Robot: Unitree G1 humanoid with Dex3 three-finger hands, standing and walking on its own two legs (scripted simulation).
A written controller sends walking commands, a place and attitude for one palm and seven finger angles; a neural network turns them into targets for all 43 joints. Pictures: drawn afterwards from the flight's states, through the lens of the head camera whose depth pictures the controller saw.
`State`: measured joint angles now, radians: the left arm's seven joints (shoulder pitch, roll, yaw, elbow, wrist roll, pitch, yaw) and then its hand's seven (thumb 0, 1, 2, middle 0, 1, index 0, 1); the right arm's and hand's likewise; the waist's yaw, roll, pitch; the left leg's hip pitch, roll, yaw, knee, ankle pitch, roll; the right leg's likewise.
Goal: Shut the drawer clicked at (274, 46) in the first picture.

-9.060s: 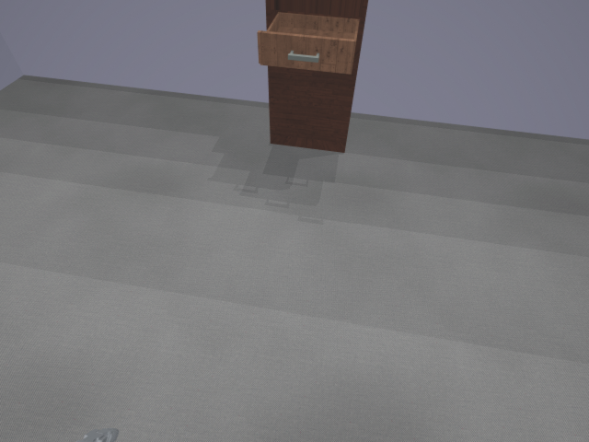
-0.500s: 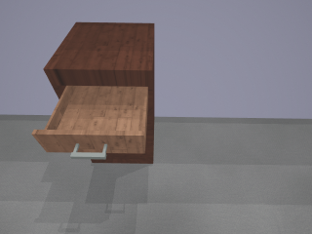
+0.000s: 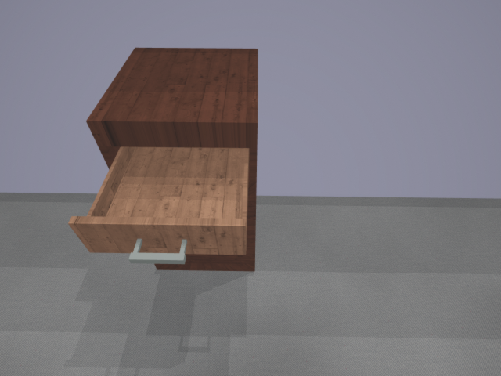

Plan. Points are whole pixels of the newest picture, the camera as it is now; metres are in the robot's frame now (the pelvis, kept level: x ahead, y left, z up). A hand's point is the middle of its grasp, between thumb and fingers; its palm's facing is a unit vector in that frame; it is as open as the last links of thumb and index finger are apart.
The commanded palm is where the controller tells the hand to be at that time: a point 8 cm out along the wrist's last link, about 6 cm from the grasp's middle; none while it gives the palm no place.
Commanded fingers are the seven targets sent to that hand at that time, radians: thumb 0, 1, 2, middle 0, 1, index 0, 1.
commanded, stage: shuffle to correct the standing spot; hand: left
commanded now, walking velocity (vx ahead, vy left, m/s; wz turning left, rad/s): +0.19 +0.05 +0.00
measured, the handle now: (159, 250) +0.39 +0.24 -0.13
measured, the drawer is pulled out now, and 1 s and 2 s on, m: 0.26 0.26 0.26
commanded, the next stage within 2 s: come to a stop and stand still in 0.22 s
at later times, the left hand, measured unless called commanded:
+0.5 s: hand out of the picture +0.04 +0.16 -0.18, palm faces +0.07 -0.98 -0.19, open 7.4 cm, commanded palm none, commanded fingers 0.00 0.90 0.90 -0.20 -0.30 -0.20 -0.30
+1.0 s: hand out of the picture +0.07 +0.17 -0.17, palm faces -0.01 -0.97 -0.23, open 7.3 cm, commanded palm none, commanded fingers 0.00 0.90 0.90 -0.20 -0.30 -0.20 -0.30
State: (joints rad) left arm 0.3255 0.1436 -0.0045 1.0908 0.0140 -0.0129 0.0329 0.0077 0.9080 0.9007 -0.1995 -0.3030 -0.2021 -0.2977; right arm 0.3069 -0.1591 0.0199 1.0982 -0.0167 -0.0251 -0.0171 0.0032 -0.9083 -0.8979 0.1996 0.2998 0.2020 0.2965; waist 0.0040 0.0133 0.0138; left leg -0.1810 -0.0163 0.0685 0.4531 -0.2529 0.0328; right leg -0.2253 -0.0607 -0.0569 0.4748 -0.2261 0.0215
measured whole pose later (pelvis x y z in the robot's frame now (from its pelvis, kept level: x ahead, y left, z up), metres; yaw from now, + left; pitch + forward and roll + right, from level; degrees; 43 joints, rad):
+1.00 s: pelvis +0.02 -0.01 -0.01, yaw -1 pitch -2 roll +0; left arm 0.24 0.17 -0.01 1.01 0.01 0.01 0.04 0.01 0.91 0.90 -0.20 -0.30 -0.21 -0.30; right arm 0.26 -0.19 0.00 0.99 -0.02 -0.01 -0.02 0.00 -0.91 -0.90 0.20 0.30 0.20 0.30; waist 0.00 0.02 0.03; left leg -0.19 0.02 0.08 0.56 -0.34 0.02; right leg -0.23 -0.04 -0.06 0.56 -0.29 0.00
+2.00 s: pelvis +0.03 -0.03 +0.00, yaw +0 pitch -1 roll +0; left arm 0.30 0.13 -0.01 1.13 0.01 -0.02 0.03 0.01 0.91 0.90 -0.20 -0.30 -0.20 -0.30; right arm 0.28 -0.14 0.02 1.15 -0.01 -0.02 -0.03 0.00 -0.91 -0.90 0.20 0.30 0.20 0.30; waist 0.01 0.01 0.03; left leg -0.12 0.03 0.05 0.42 -0.28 -0.02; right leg -0.18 -0.01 -0.09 0.46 -0.27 -0.03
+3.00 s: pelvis +0.07 -0.01 -0.01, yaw +0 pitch -1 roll +1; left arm 0.34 0.15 0.02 1.12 0.01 0.01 0.04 0.01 0.91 0.90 -0.20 -0.30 -0.20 -0.30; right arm 0.33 -0.13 0.01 1.12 -0.02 -0.04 -0.05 0.00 -0.91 -0.90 0.20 0.30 0.20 0.30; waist 0.02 -0.05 0.04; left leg -0.12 -0.02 0.09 0.50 -0.36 0.03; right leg -0.21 -0.06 -0.06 0.59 -0.37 -0.03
